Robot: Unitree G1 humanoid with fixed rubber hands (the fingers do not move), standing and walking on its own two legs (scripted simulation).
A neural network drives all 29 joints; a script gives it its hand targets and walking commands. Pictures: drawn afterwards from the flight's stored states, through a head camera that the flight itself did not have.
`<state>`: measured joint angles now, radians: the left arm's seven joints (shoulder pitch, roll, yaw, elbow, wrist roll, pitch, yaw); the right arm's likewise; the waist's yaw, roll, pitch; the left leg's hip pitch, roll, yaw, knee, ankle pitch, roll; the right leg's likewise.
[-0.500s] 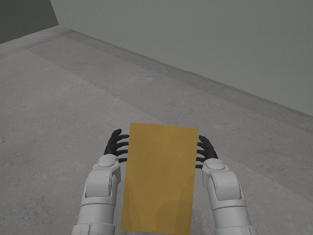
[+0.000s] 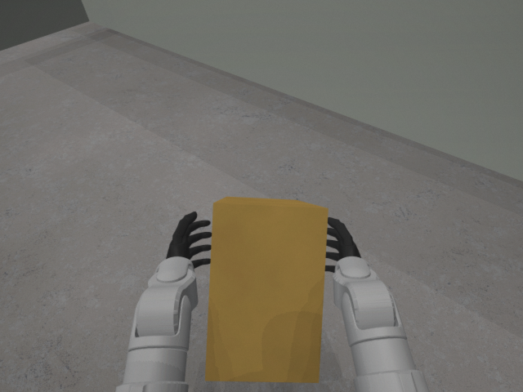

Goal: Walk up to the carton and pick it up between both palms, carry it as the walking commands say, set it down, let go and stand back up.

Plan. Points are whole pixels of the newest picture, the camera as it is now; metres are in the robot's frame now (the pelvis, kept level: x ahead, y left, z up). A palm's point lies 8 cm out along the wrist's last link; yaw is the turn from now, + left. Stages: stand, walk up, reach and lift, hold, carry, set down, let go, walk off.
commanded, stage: carry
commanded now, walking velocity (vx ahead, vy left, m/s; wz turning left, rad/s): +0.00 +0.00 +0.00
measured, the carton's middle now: (262, 267) +0.37 +0.02 -0.06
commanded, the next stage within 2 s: none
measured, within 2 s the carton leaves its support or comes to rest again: neither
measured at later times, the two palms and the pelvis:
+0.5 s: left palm (189, 200) +0.42 +0.14 +0.07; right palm (334, 204) +0.43 -0.11 +0.05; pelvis +0.12 +0.00 +0.02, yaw +2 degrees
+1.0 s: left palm (199, 173) +0.51 +0.14 +0.05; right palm (327, 171) +0.52 -0.11 +0.04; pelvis +0.22 -0.02 +0.01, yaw +3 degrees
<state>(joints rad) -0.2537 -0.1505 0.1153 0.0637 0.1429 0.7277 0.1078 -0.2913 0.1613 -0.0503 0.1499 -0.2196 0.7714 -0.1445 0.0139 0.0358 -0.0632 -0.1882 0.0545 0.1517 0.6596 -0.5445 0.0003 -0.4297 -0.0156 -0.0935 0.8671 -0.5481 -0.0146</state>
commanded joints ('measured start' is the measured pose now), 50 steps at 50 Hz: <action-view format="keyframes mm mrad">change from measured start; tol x64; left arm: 1 -393 -1003 -574 37 -206 1 -274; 50 -502 -1022 -650 -129 -280 -27 -260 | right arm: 1 -445 995 530 -176 267 -59 271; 50 -427 1013 514 -166 291 -72 258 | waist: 1 -16 29 -371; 50 6 -121 -492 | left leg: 1 105 140 -164 58 1265 60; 5 -284 -56 -130 306 -88 12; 11 -42 -24 -83 -141 239 45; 16 386 267 -271 26 1740 200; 25 -17 -27 -12 -118 534 72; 32 523 182 -209 -66 1699 122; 38 -330 -50 -97 150 -83 22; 46 91 219 -222 -53 1431 136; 50 -19 26 -13 178 804 58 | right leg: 1 274 -22 -9 -402 490 -54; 4 582 -358 431 -327 1745 -263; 17 47 -45 39 -286 157 23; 25 456 -183 47 -187 1558 -45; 30 -342 3 4 -126 -118 26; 34 136 17 -64 -397 374 -33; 37 828 -303 251 -249 1969 -217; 46 281 -107 23 -254 479 -1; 50 436 -186 102 -270 1472 -35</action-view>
